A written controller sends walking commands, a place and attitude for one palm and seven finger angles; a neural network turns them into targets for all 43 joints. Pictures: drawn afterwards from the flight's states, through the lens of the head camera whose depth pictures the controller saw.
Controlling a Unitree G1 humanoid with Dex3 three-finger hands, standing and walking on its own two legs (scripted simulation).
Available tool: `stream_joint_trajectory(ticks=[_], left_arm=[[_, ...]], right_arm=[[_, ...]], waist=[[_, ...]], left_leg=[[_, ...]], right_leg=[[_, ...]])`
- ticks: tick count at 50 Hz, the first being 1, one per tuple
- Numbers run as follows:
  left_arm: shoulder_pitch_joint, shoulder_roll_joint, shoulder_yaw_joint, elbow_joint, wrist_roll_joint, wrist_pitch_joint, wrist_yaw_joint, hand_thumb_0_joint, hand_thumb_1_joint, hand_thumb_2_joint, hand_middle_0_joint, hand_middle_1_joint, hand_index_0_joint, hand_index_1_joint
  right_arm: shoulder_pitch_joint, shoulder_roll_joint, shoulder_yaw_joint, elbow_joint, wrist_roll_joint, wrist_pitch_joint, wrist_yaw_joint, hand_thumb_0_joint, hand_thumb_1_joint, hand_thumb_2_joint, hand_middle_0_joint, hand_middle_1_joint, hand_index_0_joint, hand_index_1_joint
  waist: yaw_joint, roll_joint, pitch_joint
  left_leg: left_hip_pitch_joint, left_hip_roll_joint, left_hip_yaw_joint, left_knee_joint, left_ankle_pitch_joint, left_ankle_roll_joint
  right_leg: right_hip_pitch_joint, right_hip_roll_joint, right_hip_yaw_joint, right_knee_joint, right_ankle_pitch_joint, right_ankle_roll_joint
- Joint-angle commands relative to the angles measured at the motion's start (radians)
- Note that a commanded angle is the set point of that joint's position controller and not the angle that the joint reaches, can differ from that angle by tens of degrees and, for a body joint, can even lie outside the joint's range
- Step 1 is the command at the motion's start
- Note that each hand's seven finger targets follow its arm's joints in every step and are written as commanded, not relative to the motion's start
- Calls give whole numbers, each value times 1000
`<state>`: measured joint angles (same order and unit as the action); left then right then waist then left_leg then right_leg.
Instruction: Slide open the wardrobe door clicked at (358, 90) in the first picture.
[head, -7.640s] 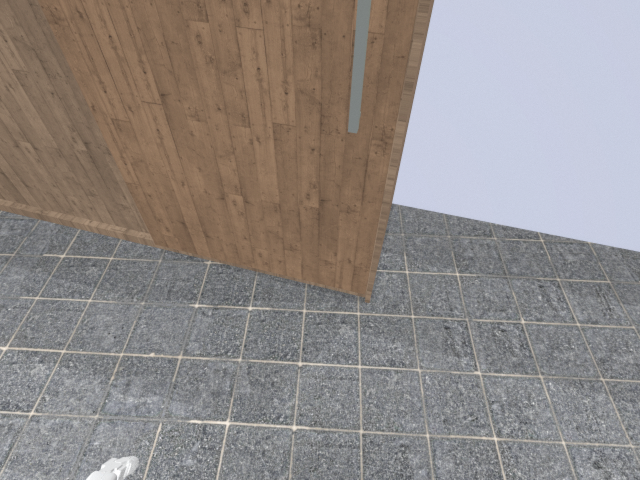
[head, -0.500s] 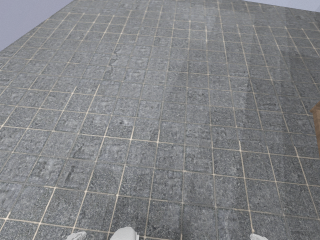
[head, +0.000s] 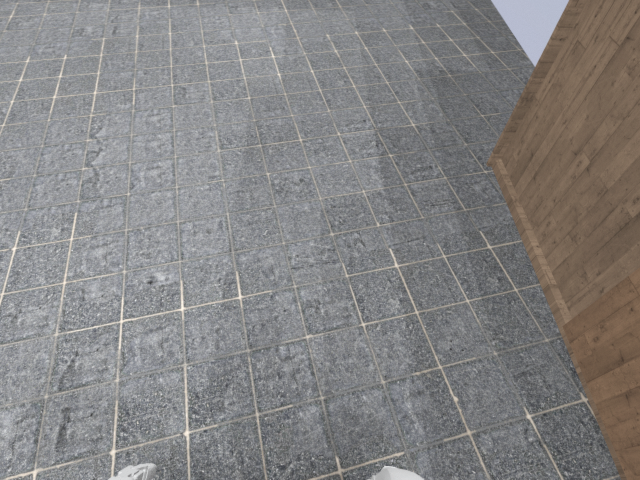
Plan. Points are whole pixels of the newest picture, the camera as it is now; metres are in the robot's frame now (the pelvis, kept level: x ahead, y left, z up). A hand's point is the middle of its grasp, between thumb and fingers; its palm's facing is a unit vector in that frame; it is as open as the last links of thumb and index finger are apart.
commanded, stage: turn to face it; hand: right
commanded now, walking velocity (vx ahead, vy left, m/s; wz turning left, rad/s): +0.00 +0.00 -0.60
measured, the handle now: out of the picture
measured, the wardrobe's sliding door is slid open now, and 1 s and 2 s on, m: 0.00 0.00 0.00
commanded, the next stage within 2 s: none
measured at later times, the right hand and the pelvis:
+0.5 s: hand out of the picture +0.08 -0.26 -0.15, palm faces +0.28 +0.93 -0.25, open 7.4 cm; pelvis +0.01 -0.03 +0.00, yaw -16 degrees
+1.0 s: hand out of the picture -0.07 -0.20 -0.16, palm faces +0.57 +0.78 -0.26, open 7.4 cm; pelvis +0.01 -0.01 +0.00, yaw -36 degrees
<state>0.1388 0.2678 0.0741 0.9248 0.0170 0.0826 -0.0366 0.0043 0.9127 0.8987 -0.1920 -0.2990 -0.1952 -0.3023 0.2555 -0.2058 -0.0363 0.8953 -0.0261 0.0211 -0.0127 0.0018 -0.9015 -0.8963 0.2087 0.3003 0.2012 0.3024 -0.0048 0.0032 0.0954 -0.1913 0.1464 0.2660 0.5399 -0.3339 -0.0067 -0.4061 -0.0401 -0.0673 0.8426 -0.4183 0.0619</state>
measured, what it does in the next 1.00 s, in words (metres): steps on the spot, turning right: right foot, then left foot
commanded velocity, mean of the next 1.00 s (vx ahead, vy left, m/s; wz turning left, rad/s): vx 0.00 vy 0.00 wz -0.60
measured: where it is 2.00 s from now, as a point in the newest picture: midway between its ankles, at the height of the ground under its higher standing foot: outside the picture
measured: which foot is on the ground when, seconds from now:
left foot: down 0.00-0.08, up 0.10-0.60, down 0.62-1.00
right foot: up 0.00-0.06, down 0.08-0.62, up 0.64-1.00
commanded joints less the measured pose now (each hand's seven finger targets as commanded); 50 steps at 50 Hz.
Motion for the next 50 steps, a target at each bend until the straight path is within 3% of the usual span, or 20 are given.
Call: stream_joint_trajectory(ticks=[1, 2, 3, 4, 5, 6, 9, 11, 22, 27, 29, 30, 31, 32, 34, 35, 37, 42, 48, 50], left_arm=[[-17, 52, 3, -108, -3, -47, 7, 0, 900, 900, -200, -300, -200, -300], [46, 84, 12, -98, 1, -55, 8, 0, 900, 900, -200, -300, -200, -300], [114, 180, 36, -91, 6, -65, 10, 0, 900, 900, -200, -300, -200, -300], [174, 285, 60, -83, 1, -65, 17, 0, 900, 900, -200, -300, -200, -300], [221, 269, 56, -48, -5, -62, 27, 0, 900, 900, -200, -300, -200, -300], [176, 251, 53, -63, -1, -63, 40, 0, 900, 900, -200, -300, -200, -300], [24, 165, 24, -106, 2, -71, 43, 0, 900, 900, -200, -300, -200, -300], [15, 160, 23, -111, -2, -74, 41, 0, 900, 900, -200, -300, -200, -300], [120, 159, 42, -80, 6, -67, 43, 0, 900, 900, -200, -300, -200, -300], [97, 159, 50, -87, 9, -58, 43, 0, 900, 900, -200, -300, -200, -300], [70, 143, 50, -95, -1, -57, 40, 0, 900, 900, -200, -300, -200, -300], [86, 95, 45, -98, -10, -59, 34, 0, 900, 900, -200, -300, -200, -300], [109, 33, 35, -122, -14, -61, 32, 0, 900, 900, -200, -300, -200, -300], [121, 88, 49, -118, 5, -52, 34, 0, 900, 900, -200, -300, -200, -300], [92, 86, 53, -92, 10, -26, 22, 0, 900, 900, -200, -300, -200, -300], [107, 78, 48, -74, 13, -23, 14, 0, 900, 900, -200, -300, -200, -300], [118, 65, 40, -60, 9, -21, 7, 0, 900, 900, -200, -300, -200, -300], [36, 55, 29, -73, 4, -15, 4, 0, 900, 900, -200, -300, -200, -300], [-52, 41, 7, -98, -7, -35, 2, 0, 900, 900, -200, -300, -200, -300], [-17, 47, 4, -95, -8, -46, 7, 0, 900, 900, -200, -300, -200, -300]], right_arm=[[30, -234, -72, -51, 0, -14, -14, 0, -900, -900, 200, 300, 200, 300], [21, -232, -75, -55, 8, -13, -11, 0, -900, -900, 200, 300, 200, 300], [27, -195, -70, -72, 14, -9, -5, 0, -900, -900, 200, 300, 200, 300], [1, -129, -47, -122, 17, -8, 1, 0, -900, -900, 200, 300, 200, 300], [-69, -155, -45, -134, 7, 8, -13, 0, -900, -900, 200, 300, 200, 300], [-97, -138, -50, -127, 13, 7, -14, 0, -900, -900, 200, 300, 200, 300], [-53, -147, -59, -78, 7, 6, 2, 0, -900, -900, 200, 300, 200, 300], [-22, -150, -58, -68, 8, 11, 2, 0, -900, -900, 200, 300, 200, 300], [-161, -127, -49, -136, 15, 4, -9, 0, -900, -900, 200, 300, 200, 300], [-117, -114, -43, -141, 24, -5, -15, 0, -900, -900, 200, 300, 200, 300], [-37, -134, -48, -121, 26, -17, -20, 0, -900, -900, 200, 300, 200, 300], [-2, -187, -59, -116, 18, -28, -25, 0, -900, -900, 200, 300, 200, 300], [0, -267, -74, -123, 3, -32, -31, 0, -900, -900, 200, 300, 200, 300], [-13, -273, -66, -137, 8, -22, -28, 0, -900, -900, 200, 300, 200, 300], [-118, -206, -58, -154, 12, -17, -28, 0, -900, -900, 200, 300, 200, 300], [-157, -171, -46, -154, 12, -22, -24, 0, -900, -900, 200, 300, 200, 300], [-129, -149, -38, -143, 10, -32, -22, 0, -900, -900, 200, 300, 200, 300], [-18, -188, -48, -94, 3, -30, -22, 0, -900, -900, 200, 300, 200, 300], [29, -229, -64, -63, -6, -19, -18, 0, -900, -900, 200, 300, 200, 300], [25, -248, -71, -56, -4, -14, -17, 0, -900, -900, 200, 300, 200, 300]], waist=[[-11, 197, -154], [27, 149, -189], [63, -72, -243], [94, -356, -246], [119, -247, -262], [100, -241, -217], [24, -130, -126], [12, -135, -143], [55, -145, -142], [28, -163, -172], [-15, -127, -199], [-29, 10, -216], [-27, 282, -207], [-17, 202, -189], [20, 182, -68], [44, 146, -33], [39, 182, -39], [-4, 176, -73], [-43, 238, -114], [-26, 233, -150]], left_leg=[[126, 221, -103, -18, 592, 82], [64, 208, -72, 106, 550, 44], [-153, 129, -42, 330, 298, -20], [-417, -2, -77, 537, -348, -90], [-421, -3, -201, 618, -359, -79], [-458, -3, -227, 657, -295, -80], [-393, -7, -247, 657, -82, -86], [-363, -17, -252, 622, -41, -94], [-342, -84, -285, 394, -93, -95], [-144, -142, -271, 152, -71, -70], [53, -129, -270, -97, 103, -63], [217, -3, -379, -222, 145, -30], [296, 288, -651, -266, 226, 92], [128, 360, -627, -268, 179, 167], [-62, 254, -535, -310, 22, 140], [-60, 193, -420, -283, 97, 116], [-15, 151, -305, -245, 254, 98], [83, 183, -240, -209, 392, 117], [127, 215, -182, -126, 544, 121], [136, 221, -152, -54, 586, 98]], right_leg=[[85, 26, -62, -250, 87, -28], [216, 20, -45, -382, 208, -43], [428, -133, 164, -449, 438, -112], [522, -380, 471, -455, 890, -259], [468, -391, 450, -444, 823, -299], [423, -346, 435, -447, 730, -295], [270, -205, 291, -487, 604, -214], [263, -179, 264, -499, 581, -210], [292, -166, 458, -476, 570, -250], [203, -126, 518, -421, 643, -232], [98, -78, 498, -352, 552, -179], [-42, -10, 424, -250, 345, -114], [-237, 138, 195, -21, -91, -28], [-200, 111, 178, 185, -163, -25], [-180, 55, 171, 368, -63, -22], [-193, 38, 147, 400, 12, -10], [-198, 27, 113, 408, 67, 9], [-170, 10, 60, 257, 25, 28], [-40, 20, -20, -46, -32, 6], [41, 31, -44, -184, 20, -8]])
